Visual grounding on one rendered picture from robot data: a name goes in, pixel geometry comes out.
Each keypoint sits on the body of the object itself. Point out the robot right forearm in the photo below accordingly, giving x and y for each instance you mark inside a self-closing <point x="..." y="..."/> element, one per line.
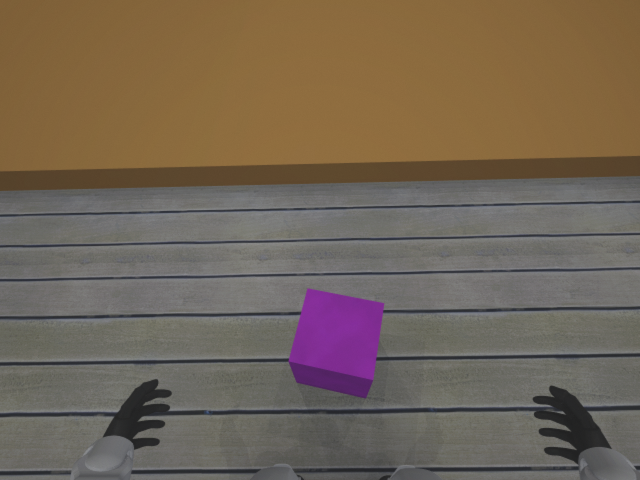
<point x="600" y="463"/>

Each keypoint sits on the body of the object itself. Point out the robot left forearm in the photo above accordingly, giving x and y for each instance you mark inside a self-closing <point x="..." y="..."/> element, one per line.
<point x="108" y="458"/>

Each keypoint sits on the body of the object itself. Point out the carton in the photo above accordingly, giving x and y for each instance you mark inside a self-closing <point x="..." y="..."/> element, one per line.
<point x="336" y="342"/>

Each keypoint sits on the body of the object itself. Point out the robot right hand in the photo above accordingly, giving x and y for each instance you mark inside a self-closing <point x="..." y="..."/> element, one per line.
<point x="585" y="432"/>

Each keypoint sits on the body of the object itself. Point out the robot right shin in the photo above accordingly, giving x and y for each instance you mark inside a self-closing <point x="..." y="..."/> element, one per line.
<point x="401" y="467"/>

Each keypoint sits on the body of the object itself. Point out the robot left hand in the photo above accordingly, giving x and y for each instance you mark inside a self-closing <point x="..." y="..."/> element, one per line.
<point x="125" y="423"/>

